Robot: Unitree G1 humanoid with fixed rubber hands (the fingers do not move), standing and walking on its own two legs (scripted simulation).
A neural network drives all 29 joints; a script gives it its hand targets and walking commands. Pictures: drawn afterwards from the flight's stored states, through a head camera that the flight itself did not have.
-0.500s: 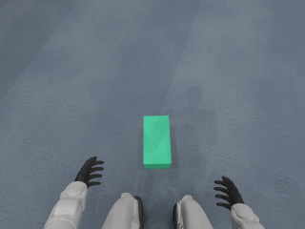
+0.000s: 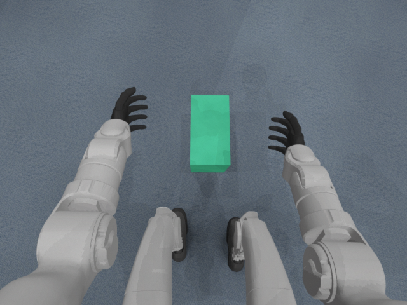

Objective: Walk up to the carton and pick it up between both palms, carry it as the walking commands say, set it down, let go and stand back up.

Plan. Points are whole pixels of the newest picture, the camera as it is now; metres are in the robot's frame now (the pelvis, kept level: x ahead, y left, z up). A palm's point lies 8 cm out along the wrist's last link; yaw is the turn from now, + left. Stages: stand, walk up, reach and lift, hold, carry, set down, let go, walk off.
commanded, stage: reach and lift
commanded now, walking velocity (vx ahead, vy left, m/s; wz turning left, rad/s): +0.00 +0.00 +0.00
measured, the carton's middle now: (208, 136) +0.56 -0.03 -0.57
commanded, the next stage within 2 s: none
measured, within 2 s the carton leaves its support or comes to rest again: neither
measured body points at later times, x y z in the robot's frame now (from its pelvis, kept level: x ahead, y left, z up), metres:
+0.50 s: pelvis +0.05 +0.00 -0.01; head +0.36 +0.01 +0.31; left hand +0.56 +0.17 -0.14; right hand +0.53 -0.17 -0.15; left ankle +0.14 +0.09 -0.63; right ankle +0.10 -0.14 -0.63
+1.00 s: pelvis +0.00 -0.02 -0.14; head +0.36 -0.02 +0.13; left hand +0.55 +0.17 -0.30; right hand +0.52 -0.17 -0.30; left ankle +0.14 +0.09 -0.63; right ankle +0.10 -0.14 -0.63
